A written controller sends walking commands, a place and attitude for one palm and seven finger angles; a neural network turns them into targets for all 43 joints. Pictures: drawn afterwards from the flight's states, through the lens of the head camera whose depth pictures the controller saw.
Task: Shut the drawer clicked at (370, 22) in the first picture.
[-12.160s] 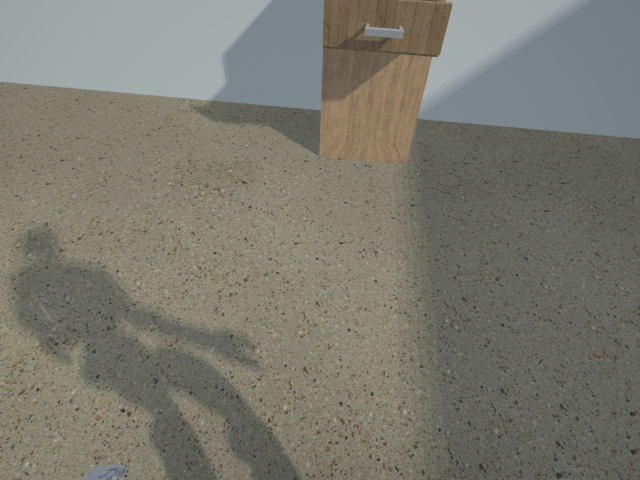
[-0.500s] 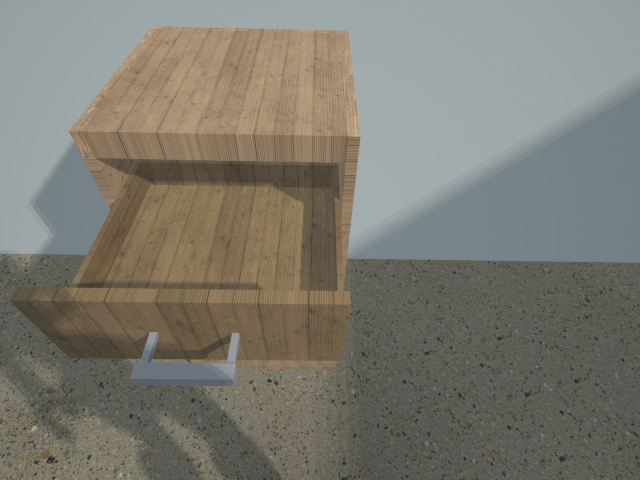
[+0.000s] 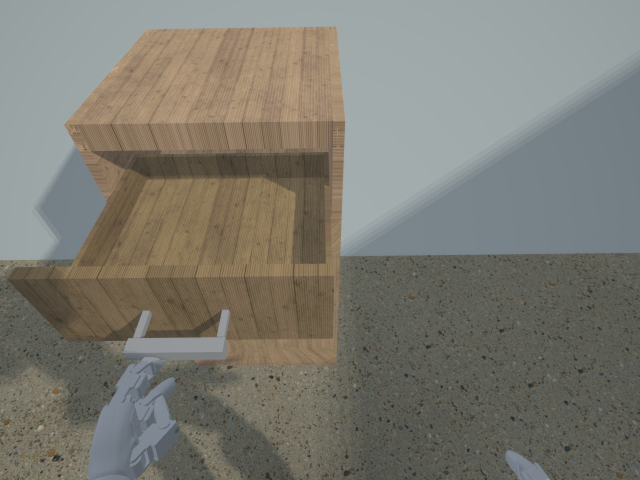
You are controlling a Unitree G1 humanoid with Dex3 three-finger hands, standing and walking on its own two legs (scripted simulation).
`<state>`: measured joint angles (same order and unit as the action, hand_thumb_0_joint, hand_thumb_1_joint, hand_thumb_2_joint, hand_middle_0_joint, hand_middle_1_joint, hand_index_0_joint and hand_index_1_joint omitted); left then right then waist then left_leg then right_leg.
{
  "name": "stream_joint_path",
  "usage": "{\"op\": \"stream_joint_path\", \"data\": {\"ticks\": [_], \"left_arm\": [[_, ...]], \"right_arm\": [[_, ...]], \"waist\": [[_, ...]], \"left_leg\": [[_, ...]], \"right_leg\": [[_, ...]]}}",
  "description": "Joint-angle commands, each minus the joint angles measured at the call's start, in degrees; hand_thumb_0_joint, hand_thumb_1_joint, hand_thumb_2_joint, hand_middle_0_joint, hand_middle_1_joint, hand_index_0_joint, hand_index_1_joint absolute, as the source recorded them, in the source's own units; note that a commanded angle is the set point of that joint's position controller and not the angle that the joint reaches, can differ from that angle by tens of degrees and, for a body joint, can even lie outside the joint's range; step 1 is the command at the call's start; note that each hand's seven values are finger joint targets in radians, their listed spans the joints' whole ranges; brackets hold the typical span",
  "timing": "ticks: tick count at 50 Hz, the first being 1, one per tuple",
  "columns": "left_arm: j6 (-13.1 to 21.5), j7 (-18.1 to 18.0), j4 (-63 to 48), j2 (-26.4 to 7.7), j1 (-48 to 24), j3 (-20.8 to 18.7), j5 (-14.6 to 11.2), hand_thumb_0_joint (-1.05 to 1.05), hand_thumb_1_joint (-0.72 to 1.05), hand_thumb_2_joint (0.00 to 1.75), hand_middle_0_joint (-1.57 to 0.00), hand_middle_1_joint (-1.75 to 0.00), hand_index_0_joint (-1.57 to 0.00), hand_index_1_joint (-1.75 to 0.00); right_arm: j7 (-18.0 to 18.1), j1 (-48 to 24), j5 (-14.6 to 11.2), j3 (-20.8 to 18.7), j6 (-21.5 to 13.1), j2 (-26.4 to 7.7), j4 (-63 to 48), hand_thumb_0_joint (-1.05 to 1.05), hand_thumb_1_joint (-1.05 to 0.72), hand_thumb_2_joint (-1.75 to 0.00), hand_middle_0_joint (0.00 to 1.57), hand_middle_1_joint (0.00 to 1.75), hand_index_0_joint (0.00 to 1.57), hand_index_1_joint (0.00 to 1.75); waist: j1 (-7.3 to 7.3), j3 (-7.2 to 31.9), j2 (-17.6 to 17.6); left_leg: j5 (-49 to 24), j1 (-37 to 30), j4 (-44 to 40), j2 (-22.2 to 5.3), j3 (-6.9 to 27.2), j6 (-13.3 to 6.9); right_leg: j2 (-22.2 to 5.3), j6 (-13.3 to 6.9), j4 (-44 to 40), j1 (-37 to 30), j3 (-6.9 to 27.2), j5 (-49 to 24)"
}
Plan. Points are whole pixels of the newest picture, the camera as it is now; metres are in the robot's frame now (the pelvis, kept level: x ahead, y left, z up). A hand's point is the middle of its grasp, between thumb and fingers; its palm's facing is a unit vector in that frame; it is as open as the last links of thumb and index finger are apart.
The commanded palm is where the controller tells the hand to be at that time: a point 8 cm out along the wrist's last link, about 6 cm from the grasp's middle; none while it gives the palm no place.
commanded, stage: raise the hand and make a fist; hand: left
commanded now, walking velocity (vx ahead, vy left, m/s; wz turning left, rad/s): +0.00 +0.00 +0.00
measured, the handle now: (181, 333) +0.31 +0.20 +0.01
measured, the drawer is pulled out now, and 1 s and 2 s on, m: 0.28 0.28 0.28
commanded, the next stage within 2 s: bring the fist close to the handle in 1.68 s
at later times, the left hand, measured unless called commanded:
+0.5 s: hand (177, 451) +0.16 +0.16 +0.02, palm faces +0.02 -1.00 -0.05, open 4.4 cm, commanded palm +0.12 +0.22 +0.03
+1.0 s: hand (161, 454) +0.15 +0.16 +0.07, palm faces +0.04 -1.00 -0.05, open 3.1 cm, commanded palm +0.10 +0.22 +0.09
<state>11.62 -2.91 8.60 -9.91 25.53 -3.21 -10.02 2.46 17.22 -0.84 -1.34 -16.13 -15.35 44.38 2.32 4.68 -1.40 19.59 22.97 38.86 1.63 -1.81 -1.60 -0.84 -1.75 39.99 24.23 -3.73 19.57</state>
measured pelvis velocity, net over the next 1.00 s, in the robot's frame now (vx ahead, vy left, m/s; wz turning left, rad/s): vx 0.01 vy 0.00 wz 0.01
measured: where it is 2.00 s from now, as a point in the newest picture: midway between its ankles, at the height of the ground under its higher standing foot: outside the picture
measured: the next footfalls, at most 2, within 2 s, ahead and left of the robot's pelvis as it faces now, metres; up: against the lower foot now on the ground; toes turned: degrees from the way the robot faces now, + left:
none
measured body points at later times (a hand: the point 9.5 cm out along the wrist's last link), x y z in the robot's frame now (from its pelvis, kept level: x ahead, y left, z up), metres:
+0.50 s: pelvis -0.02 -0.02 -0.04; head +0.01 -0.02 +0.41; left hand +0.16 +0.21 +0.03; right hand +0.17 -0.21 -0.12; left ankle +0.00 +0.10 -0.72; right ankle +0.01 -0.10 -0.72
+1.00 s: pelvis +0.01 +0.00 -0.03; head +0.01 +0.00 +0.42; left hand +0.14 +0.21 +0.08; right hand +0.22 -0.20 -0.07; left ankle +0.00 +0.10 -0.72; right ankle +0.01 -0.10 -0.72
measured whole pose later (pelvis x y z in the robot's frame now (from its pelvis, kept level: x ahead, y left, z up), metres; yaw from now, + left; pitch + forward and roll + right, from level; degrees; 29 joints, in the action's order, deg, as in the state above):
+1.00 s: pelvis +0.01 +0.00 -0.03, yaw +1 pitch +7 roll -1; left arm 15.9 8.7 -26.4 -10.8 45.6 -1.6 -11.9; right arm 1.1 12.4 -2.6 0.8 -14.0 -11.6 27.3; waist -1.8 7.6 -2.4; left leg 27.5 33.1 53.8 0.4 -0.1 -1.8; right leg 0.0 -1.7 51.4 32.3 -5.5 25.9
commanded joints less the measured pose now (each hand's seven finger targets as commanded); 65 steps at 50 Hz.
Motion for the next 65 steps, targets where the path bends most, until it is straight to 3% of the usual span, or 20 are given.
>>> {"op": "stream_joint_path", "data": {"ticks": [1, 3, 4, 6, 7, 8, 15, 17, 19, 22, 24, 27, 29, 36, 43, 53, 58, 60, 62, 65], "left_arm": [[19.8, 12.8, -7.98, 0.98, 13.28, -1.09, -3.51, 0.0, 0.9, 0.9, -0.44, -0.56, -0.44, -0.56], [26.69, 14.3, -23.3, -5.52, 7.12, -4.66, -2.67, 0.0, 0.9, 0.9, -0.48, -0.6, -0.48, -0.6], [28.75, 14.32, -25.65, -5.9, 8.66, -4.52, -2.1, 0.0, 0.9, 0.9, -0.5, -0.62, -0.5, -0.62], [30.26, 13.65, -24.62, -6.55, 6.7, -6.36, -2.17, 0.0, 0.9, 0.9, -0.54, -0.67, -0.54, -0.67], [28.82, 13.16, -23.53, -7.35, 5.91, -7.61, -2.18, 0.0, 0.9, 0.9, -0.56, -0.69, -0.56, -0.69], [27.0, 13.3, -23.17, -4.84, 5.61, -5.48, -2.77, 0.0, 0.9, 0.9, -0.58, -0.71, -0.58, -0.71], [14.85, 16.73, -31.08, -8.15, 0.0, -4.13, -4.4, 0.0, 0.9, 0.9, -0.72, -0.86, -0.72, -0.86], [13.05, 16.96, -29.82, -9.73, 0.28, -6.87, -4.86, 0.0, 0.9, 0.9, -0.76, -0.91, -0.76, -0.91], [11.68, 17.49, -29.82, -7.13, 2.05, -5.35, -5.63, 0.0, 0.9, 0.9, -0.8, -0.95, -0.8, -0.95], [9.53, 16.99, -25.62, -8.59, 7.44, -9.46, -6.16, 0.0, 0.9, 0.9, -0.86, -1.01, -0.86, -1.01], [9.05, 17.06, -27.8, -7.69, 10.29, -9.1, -6.22, 0.0, 0.9, 0.9, -0.9, -1.06, -0.9, -1.06], [9.42, 16.13, -28.92, -8.53, 11.75, -10.26, -6.13, 0.0, 0.9, 0.9, -0.96, -1.12, -0.96, -1.12], [10.68, 15.87, -33.69, -6.83, 14.4, -7.96, -5.93, 0.0, 0.9, 0.9, -1.0, -1.17, -1.0, -1.17], [12.62, 12.89, -40.27, -6.15, 16.2, -4.87, -4.46, 0.0, 0.9, 0.9, -1.14, -1.32, -1.14, -1.32], [9.82, 11.55, -45.16, -3.89, 21.88, -1.54, -2.75, 0.0, 0.9, 0.9, -1.28, -1.47, -1.28, -1.47], [5.75, 11.71, -49.57, -6.03, 22.06, -3.7, -3.03, 0.0, 0.9, 0.9, -1.4, -1.6, -1.4, -1.6], [4.27, 13.06, -51.97, -5.36, 20.84, -2.19, -3.76, 0.0, 0.9, 0.9, -1.4, -1.6, -1.4, -1.6], [3.64, 13.11, -51.77, -7.23, 20.87, -4.61, -4.08, 0.0, 0.9, 0.9, -1.4, -1.6, -1.4, -1.6], [2.81, 13.27, -51.61, -8.66, 20.85, -6.58, -4.42, 0.0, 0.9, 0.9, -1.4, -1.6, -1.4, -1.6], [1.93, 13.74, -50.95, -7.38, 22.53, -6.7, -5.26, 0.0, 0.9, 0.9, -1.4, -1.6, -1.4, -1.6]], "right_arm": [[-2.45, -10.04, 0.41, -3.3, -4.87, -5.32, -17.33, 0.0, -0.9, -0.9, 0.2, 0.3, 0.2, 0.3], [-3.36, -9.86, 0.87, -3.7, -5.17, -4.55, -20.37, 0.0, -0.9, -0.9, 0.2, 0.3, 0.2, 0.3], [-3.56, -9.66, 1.19, -3.61, -5.05, -3.97, -20.97, 0.0, -0.9, -0.9, 0.2, 0.3, 0.2, 0.3], [-3.33, -10.24, 1.01, -3.52, -3.58, -3.78, -21.23, 0.0, -0.9, -0.9, 0.2, 0.3, 0.2, 0.3], [-2.93, -9.79, 0.67, -3.51, -2.46, -4.3, -21.26, 0.0, -0.9, -0.9, 0.2, 0.3, 0.2, 0.3], [-2.69, -10.74, 0.13, -3.04, -1.9, -4.41, -22.71, 0.0, -0.9, -0.9, 0.2, 0.3, 0.2, 0.3], [0.77, -8.07, -1.51, -1.03, 0.03, -4.46, -25.82, 0.0, -0.9, -0.9, 0.2, 0.3, 0.2, 0.3], [1.4, -8.18, -1.48, -0.66, 0.04, -4.21, -24.73, 0.0, -0.9, -0.9, 0.2, 0.3, 0.2, 0.3], [1.36, -8.24, -1.49, -0.24, -0.49, -3.59, -24.61, 0.0, -0.9, -0.9, 0.2, 0.3, 0.2, 0.3], [1.34, -9.7, -1.43, -0.37, -0.66, -3.14, -23.12, 0.0, -0.9, -0.9, 0.2, 0.3, 0.2, 0.3], [1.04, -9.71, -1.48, -0.49, -0.8, -2.78, -23.54, 0.0, -0.9, -0.9, 0.2, 0.3, 0.2, 0.3], [1.02, -10.44, -1.57, -0.85, -1.17, -2.83, -22.79, 0.0, -0.9, -0.9, 0.2, 0.3, 0.2, 0.3], [0.52, -9.42, -1.57, -1.09, -2.0, -2.77, -23.51, 0.0, -0.9, -0.9, 0.2, 0.3, 0.2, 0.3], [-0.08, -8.05, -1.48, -1.59, -3.37, -3.64, -23.71, 0.0, -0.9, -0.9, 0.2, 0.3, 0.2, 0.3], [-0.79, -8.39, -1.7, -1.29, -1.94, -3.07, -25.41, 0.0, -0.9, -0.9, 0.2, 0.3, 0.2, 0.3], [-0.35, -9.67, -2.31, 0.28, -0.59, -2.53, -26.51, 0.0, -0.9, -0.9, 0.2, 0.3, 0.2, 0.3], [-0.41, -10.09, -2.62, 1.08, -2.62, -2.48, -26.23, 0.0, -0.9, -0.9, 0.2, 0.3, 0.2, 0.3], [-0.11, -10.19, -2.81, 1.04, -3.14, -2.49, -25.68, 0.0, -0.9, -0.9, 0.2, 0.3, 0.2, 0.3], [0.17, -11.08, -3.21, 1.1, -3.71, -2.37, -25.49, 0.0, -0.9, -0.9, 0.2, 0.3, 0.2, 0.3], [0.31, -11.17, -3.45, 1.39, -4.6, -2.0, -24.85, 0.0, -0.9, -0.9, 0.2, 0.3, 0.2, 0.3]], "waist": [[-5.58, 3.48, 11.46], [-6.65, 13.54, -5.03], [-6.05, 14.27, -6.75], [-3.85, 9.26, -3.71], [-3.06, 6.08, -2.33], [-2.38, 3.52, -2.58], [-0.5, 8.63, -0.31], [-0.89, 9.3, 0.32], [-1.4, 9.73, 0.04], [-2.93, 8.98, 3.85], [-3.81, 9.68, 2.63], [-3.68, 7.78, 4.03], [-4.11, 9.44, 0.88], [-2.88, 8.47, -0.95], [-3.62, 7.76, -1.63], [-3.73, 4.21, -0.56], [-3.69, 3.7, -1.54], [-4.12, 3.62, 0.78], [-4.66, 3.41, -0.53], [-4.99, 2.49, 0.48]], "left_leg": [[-1.3, 15.36, 6.4, -0.06, 1.47, 1.63], [-4.97, 12.31, 9.64, -0.14, 0.58, 1.32], [-6.45, 12.2, 11.31, -0.54, 0.73, 1.03], [-2.54, 17.74, 14.32, -0.83, 1.71, 0.67], [0.94, 20.15, 14.82, -0.87, 2.32, 0.46], [4.38, 21.37, 14.68, -0.78, 2.52, 0.35], [5.08, 19.64, 15.33, -0.94, 3.12, -0.84], [3.04, 19.18, 15.44, -1.2, 3.31, -0.71], [0.7, 17.52, 14.03, -1.24, 3.76, -0.55], [-1.43, 17.81, 12.93, -1.22, 4.14, -0.25], [-2.96, 16.88, 11.5, -1.05, 3.86, -0.12], [-3.05, 15.97, 10.34, -1.24, 3.95, -0.2], [-4.88, 13.46, 9.27, -1.23, 3.63, -0.29], [-5.71, 10.24, 8.04, -1.43, 3.92, -0.33], [-10.27, 7.1, 6.18, -2.05, 4.27, -0.08], [-5.4, 5.72, 3.56, -2.3, 4.58, 0.0], [-6.22, 3.81, 2.51, -2.29, 5.01, 0.01], [-5.81, 3.92, 1.99, -2.28, 5.09, 0.05], [-5.68, 3.39, 1.6, -2.12, 4.73, 0.07], [-7.11, 2.43, 0.77, -2.12, 4.44, 0.25]], "right_leg": [[0.34, -0.09, 3.19, 8.2, 1.53, 3.76], [0.24, -1.28, 7.99, 7.37, 3.8, -0.22], [0.55, -1.55, 9.77, 9.16, 3.76, -1.78], [0.73, -1.3, 10.78, 14.47, 4.49, 1.93], [0.76, -1.23, 9.62, 16.59, 5.35, 6.39], [0.55, -1.04, 8.33, 17.84, 5.86, 10.45], [-0.19, 0.52, 2.25, 11.49, 8.77, 14.53], [-0.22, 0.82, 1.6, 9.4, 8.93, 11.83], [-0.16, 0.98, 2.02, 8.09, 7.46, 7.62], [-0.75, 1.74, 1.37, 4.9, 7.33, 3.1], [-1.14, 1.74, 1.9, 3.27, 6.55, 0.46], [-0.96, 1.75, 1.37, 3.7, 5.68, 0.97], [-0.39, 1.1, 2.72, 3.58, 3.9, -0.87], [0.49, 0.61, 4.28, 6.18, 0.77, -2.66], [1.1, 0.4, 5.07, 4.92, -1.31, -7.17], [1.58, 0.32, 1.58, 3.66, -1.14, -3.3], [1.49, 0.3, 0.39, 2.28, -1.17, -4.46], [1.53, 0.32, -0.62, 1.12, -0.73, -4.2], [1.4, 0.16, -1.64, -0.05, -0.12, -4.14], [1.43, 0.22, -2.27, -1.07, -0.61, -5.88]]}}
